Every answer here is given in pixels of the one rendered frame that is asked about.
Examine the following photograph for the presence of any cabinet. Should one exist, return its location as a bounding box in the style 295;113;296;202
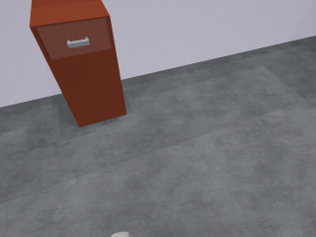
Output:
30;0;127;127

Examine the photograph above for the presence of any drawer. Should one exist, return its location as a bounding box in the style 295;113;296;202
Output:
36;18;112;60

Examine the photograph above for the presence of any handle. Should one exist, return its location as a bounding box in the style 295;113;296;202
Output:
67;37;90;48

